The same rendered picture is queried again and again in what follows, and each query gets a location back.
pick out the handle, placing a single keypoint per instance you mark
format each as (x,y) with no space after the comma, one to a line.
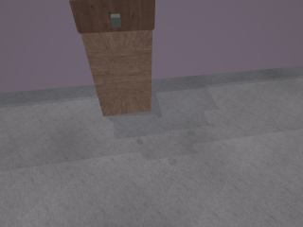
(115,20)

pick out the cabinet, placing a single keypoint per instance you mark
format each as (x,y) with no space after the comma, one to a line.
(121,67)

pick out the drawer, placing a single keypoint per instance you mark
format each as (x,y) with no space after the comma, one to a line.
(94,16)

